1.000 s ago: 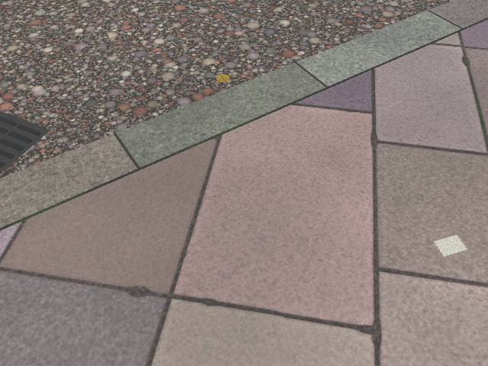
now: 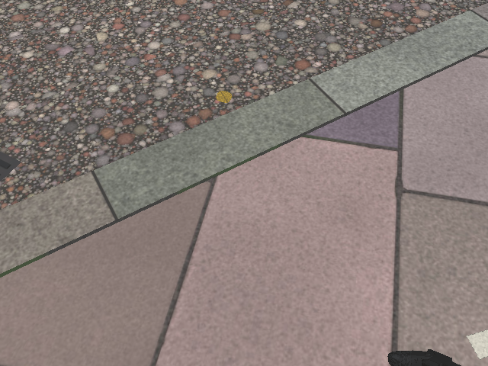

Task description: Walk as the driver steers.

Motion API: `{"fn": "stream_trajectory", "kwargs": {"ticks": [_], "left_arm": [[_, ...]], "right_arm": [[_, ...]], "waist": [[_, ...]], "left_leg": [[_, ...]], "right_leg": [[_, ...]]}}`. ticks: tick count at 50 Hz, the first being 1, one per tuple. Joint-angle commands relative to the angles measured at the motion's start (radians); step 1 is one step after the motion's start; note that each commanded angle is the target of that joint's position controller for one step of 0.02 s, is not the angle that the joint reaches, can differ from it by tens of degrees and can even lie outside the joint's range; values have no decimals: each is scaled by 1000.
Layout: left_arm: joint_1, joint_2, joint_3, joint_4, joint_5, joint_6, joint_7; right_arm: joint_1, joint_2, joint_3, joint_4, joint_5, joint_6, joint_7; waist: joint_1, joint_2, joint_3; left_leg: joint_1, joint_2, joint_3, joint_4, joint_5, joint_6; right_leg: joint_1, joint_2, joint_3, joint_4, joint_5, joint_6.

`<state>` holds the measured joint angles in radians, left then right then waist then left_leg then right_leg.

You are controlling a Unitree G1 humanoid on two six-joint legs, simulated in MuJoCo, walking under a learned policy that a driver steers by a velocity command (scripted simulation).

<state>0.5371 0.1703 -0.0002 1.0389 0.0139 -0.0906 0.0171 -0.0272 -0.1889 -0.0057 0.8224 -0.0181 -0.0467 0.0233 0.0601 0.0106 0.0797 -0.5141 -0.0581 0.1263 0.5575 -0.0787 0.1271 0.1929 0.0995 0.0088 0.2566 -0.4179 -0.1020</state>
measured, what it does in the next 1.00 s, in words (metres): walks ahead: left foot, then right foot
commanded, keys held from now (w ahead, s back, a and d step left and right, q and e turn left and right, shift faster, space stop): w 1.00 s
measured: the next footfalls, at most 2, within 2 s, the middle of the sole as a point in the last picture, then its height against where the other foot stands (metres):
left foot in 0.02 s outside the picture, level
right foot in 0.58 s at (315, 347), level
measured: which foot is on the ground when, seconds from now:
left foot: up 0.00-0.00, down 0.02-0.60, up 0.62-1.00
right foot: down 0.00-0.02, up 0.04-0.56, down 0.58-1.00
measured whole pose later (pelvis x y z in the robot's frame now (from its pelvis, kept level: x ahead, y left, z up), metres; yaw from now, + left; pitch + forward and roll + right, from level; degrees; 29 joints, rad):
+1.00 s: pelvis +0.53 -0.05 +0.02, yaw +1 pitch +0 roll -1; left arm 0.49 0.17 0.02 1.07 0.01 -0.10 0.00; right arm 0.06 -0.20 -0.03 0.91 -0.02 -0.03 0.03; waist 0.06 0.03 0.04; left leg -0.62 0.09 0.04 0.70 -0.02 0.04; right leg 0.05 0.09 -0.08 0.18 -0.24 -0.09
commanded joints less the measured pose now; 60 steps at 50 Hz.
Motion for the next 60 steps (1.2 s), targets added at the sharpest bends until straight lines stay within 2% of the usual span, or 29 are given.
{"fn": "stream_trajectory", "kwargs": {"ticks": [1, 2, 3, 4, 5, 6, 8, 11, 14, 18, 24, 26, 28, 29, 30, 31, 32, 33, 34, 36, 39, 45, 51, 54, 56, 57, 58, 59, 60], "left_arm": [[-72, 177, 32, -63, -1, -6, 2], [-8, 77, 15, -81, -4, -5, -5], [56, 112, 30, -68, -8, 2, -11], [-45, 158, 39, -94, 6, 2, -11], [-118, 159, 42, -110, 10, -1, -18], [-135, 139, 42, -110, 13, 4, -21], [-109, 88, 34, -100, 25, 27, -33], [-183, 81, 35, -128, 25, 45, -43], [-340, 96, 36, -178, 19, 51, -46], [-489, 82, 26, -219, 8, 49, -49], [-636, 91, 23, -269, 6, 39, -46], [-598, 102, 29, -265, 6, 30, -42], [-386, 132, 49, -196, 9, 17, -28], [-208, 171, 67, -138, 24, 6, -16], [-45, 271, 94, -114, 52, 0, -4], [-41, 288, 105, -104, 29, 16, -17], [-143, 235, 95, -113, 1, 23, -26], [-233, 178, 80, -126, -5, 18, -30], [-276, 132, 68, -123, 0, 10, -31], [-263, 83, 51, -90, 1, -3, -25], [-186, 114, 55, -50, -6, -22, -22], [-77, 119, 45, -16, -5, -19, -21], [26, 131, 43, 24, 7, -12, -6], [6, 147, 49, 32, 15, -7, 4], [-26, 162, 53, 32, 13, -4, 4], [-40, 155, 49, 25, 6, -3, 2], [-26, 103, 34, -15, -17, -6, -5], [70, 62, 34, -9, -32, -3, -10], [-26, 138, 57, -16, -5, 4, -8]], "right_arm": [[475, -196, -71, 101, -16, -14, -35], [530, -266, -87, 105, -36, -15, -36], [473, -243, -87, 107, -8, -8, -22], [351, -185, -76, 86, 16, -9, -15], [288, -127, -63, 78, 18, -16, -9], [274, -92, -53, 88, 8, -27, -8], [308, -66, -39, 123, 6, -47, -15], [382, -106, -44, 164, 11, -67, -15], [446, -115, -40, 183, 14, -64, -14], [532, -110, -31, 207, 14, -61, -19], [609, -123, -28, 242, -7, -52, -38], [578, -135, -31, 244, -10, -50, -44], [543, -153, -35, 245, -6, -48, -44], [523, -148, -32, 235, 2, -49, -41], [541, -84, -15, 191, 26, -53, -35], [625, -74, -23, 205, 43, -52, -30], [543, -144, -43, 195, 15, -47, -34], [458, -124, -41, 167, 9, -52, -28], [426, -99, -40, 161, 8, -50, -25], [439, -63, -38, 164, -18, -23, -12], [403, -52, -41, 147, -22, -1, 3], [126, -58, -33, 53, -7, 4, 8], [-37, -64, -25, -2, -2, -4, 4], [-19, -77, -32, -9, -2, -17, 0], [168, -99, -50, 51, -4, -30, -13], [344, -133, -68, 110, -17, -40, -23], [510, -228, -93, 137, -44, -47, -35], [522, -276, -106, 140, -34, -36, -24], [432, -223, -98, 133, 3, -26, -17]], "waist": [[-265, -55, -228], [-209, 129, -310], [-155, 144, -314], [-118, 43, -142], [-101, 1, -47], [-64, -42, -3], [-19, -24, -6], [-17, 6, 10], [-53, 14, 36], [-103, 40, 27], [-139, 62, 36], [-100, 68, 23], [-7, 69, -80], [66, 48, -174], [97, -88, -320], [56, -234, -424], [21, -87, -270], [-4, -53, -144], [-38, -25, -72], [-88, -52, -42], [-105, -59, -33], [-50, -66, 22], [-2, -78, 40], [-33, -79, 29], [-113, -78, -65], [-181, -49, -159], [-217, 72, -295], [-171, 217, -379], [-145, 68, -258]], "left_leg": [[598, 93, -147, -79, -94, 88], [787, 365, -529, -94, -162, 179], [798, 452, -870, -259, -295, 284], [637, 414, -735, -330, -411, 246], [492, 376, -630, -379, -367, 218], [396, 335, -545, -404, -265, 183], [300, 278, -413, -427, -104, 139], [285, 244, -310, -457, 12, 127], [337, 214, -252, -472, 106, 93], [426, 192, -202, -445, 242, 43], [642, 253, -206, -361, 404, 69], [661, 269, -190, -291, 565, 61], [630, 248, -160, -67, 770, 34], [495, 215, -132, 134, 640, 16], [211, 133, -79, 470, 228, -16], [-33, -30, -100, 764, -436, -37], [-123, 44, -184, 799, -365, -23], [-130, 79, -182, 757, -282, -24], [-93, 114, -176, 691, -234, -27], [-6, 140, -169, 610, -203, -47], [-33, 146, -136, 553, -154, -68], [-133, 155, -81, 269, 49, -100], [-138, 117, -54, 75, 52, -71], [-62, 85, -44, 8, -53, -30], [188, 19, -14, -63, -85, 9], [428, 44, -46, -95, -48, 41], [721, 297, -350, -112, -138, 116], [859, 504, -777, -240, -136, 239], [745, 442, -718, -278, -224, 202]], "right_leg": [[-292, -231, 20, 622, 1018, -4], [-557, -82, -48, 995, 198, 8], [-773, 1, 43, 1182, -81, 2], [-836, -83, 69, 1135, 36, -14], [-814, -111, 55, 1084, 97, -14], [-769, -141, 57, 1028, 122, -9], [-677, -172, 51, 945, 136, 16], [-729, -198, 11, 855, 203, 43], [-835, -217, -26, 717, 330, 66], [-839, -190, -66, 521, 446, 78], [-858, -144, -85, 357, 368, 47], [-767, -115, -93, 304, 286, 14], [-499, -51, -115, 225, 258, -29], [-245, -96, -66, 199, 293, -65], [57, -369, 259, 190, 201, -144], [180, -540, 672, 62, 204, -265], [54, -485, 568, 29, 159, -231], [-97, -448, 434, -9, 193, -205], [-217, -399, 337, -49, 270, -166], [-334, -329, 213, -83, 366, -116], [-351, -301, 139, -111, 474, -116], [-304, -260, 59, -144, 563, -89], [-123, -307, 51, -101, 659, -97], [-61, -331, 36, -12, 839, -87], [-85, -305, 2, 204, 1061, -60], [-198, -265, -29, 404, 968, -40], [-470, -190, -79, 731, 594, -8], [-743, -17, -61, 1031, -135, 14], [-823, -85, 45, 1076, -55, -1]]}}
Velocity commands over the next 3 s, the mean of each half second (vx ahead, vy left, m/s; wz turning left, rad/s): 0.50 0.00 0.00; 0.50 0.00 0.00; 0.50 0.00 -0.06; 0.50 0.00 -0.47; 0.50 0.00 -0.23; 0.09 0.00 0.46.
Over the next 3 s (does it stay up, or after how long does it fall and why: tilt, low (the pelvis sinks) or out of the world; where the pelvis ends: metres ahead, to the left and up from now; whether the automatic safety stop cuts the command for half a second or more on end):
stays up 1.39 -0.19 0.02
